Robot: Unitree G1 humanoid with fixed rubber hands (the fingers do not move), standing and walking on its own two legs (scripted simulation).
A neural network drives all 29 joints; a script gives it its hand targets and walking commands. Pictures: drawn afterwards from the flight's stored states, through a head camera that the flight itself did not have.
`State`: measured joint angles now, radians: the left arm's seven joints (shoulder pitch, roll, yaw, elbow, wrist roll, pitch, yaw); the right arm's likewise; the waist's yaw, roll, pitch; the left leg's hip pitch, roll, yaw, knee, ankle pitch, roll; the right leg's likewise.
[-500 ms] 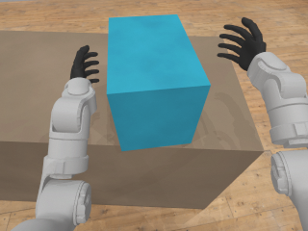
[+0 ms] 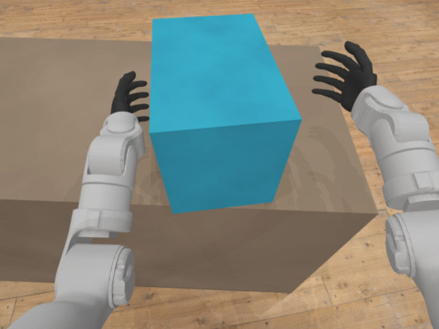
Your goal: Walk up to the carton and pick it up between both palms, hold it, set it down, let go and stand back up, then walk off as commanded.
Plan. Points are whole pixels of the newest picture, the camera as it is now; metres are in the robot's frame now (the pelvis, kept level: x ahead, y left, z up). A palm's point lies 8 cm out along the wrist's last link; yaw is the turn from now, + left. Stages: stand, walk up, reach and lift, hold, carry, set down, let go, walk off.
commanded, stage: reach and lift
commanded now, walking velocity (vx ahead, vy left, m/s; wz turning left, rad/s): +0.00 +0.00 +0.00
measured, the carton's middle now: (213, 112) +0.49 +0.03 +0.11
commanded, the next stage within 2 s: none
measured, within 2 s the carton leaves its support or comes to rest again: neither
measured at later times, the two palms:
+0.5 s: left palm (134, 127) +0.41 +0.17 +0.14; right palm (323, 113) +0.45 -0.16 +0.15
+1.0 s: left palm (143, 130) +0.41 +0.16 +0.13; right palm (314, 118) +0.44 -0.15 +0.13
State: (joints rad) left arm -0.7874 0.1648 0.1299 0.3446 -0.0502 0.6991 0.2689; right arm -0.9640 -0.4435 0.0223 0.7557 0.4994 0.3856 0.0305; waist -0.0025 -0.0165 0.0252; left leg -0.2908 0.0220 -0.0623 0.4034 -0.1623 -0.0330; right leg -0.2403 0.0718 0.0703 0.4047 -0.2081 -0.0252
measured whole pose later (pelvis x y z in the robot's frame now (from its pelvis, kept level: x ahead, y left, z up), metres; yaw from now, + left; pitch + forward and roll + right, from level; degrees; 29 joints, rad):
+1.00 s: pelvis -0.01 +0.01 +0.00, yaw +0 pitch +8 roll -1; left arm -0.79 -0.01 0.21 0.43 -0.05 0.47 0.34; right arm -0.90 -0.28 0.04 0.85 0.35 0.16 -0.02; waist 0.02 0.00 -0.03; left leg -0.42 0.02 -0.06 0.40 -0.13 -0.03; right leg -0.36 0.07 0.07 0.39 -0.17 -0.03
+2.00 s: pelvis -0.01 +0.01 +0.00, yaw -1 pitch +8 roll -2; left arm -0.69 -0.17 0.35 0.45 0.14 0.40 0.27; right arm -0.83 -0.21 0.01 0.92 0.11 0.07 0.01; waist 0.02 0.01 -0.14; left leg -0.42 0.04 -0.06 0.40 -0.13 -0.03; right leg -0.34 0.08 0.07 0.33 -0.13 -0.03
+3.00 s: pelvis -0.04 +0.00 +0.00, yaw -1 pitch +7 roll -1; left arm -0.78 -0.05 0.35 0.55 0.14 0.41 0.22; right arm -1.01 -0.16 -0.01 1.04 0.06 0.12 -0.04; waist 0.02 0.01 -0.19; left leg -0.42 0.04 -0.06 0.40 -0.10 -0.03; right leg -0.37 0.09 0.07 0.38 -0.13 -0.03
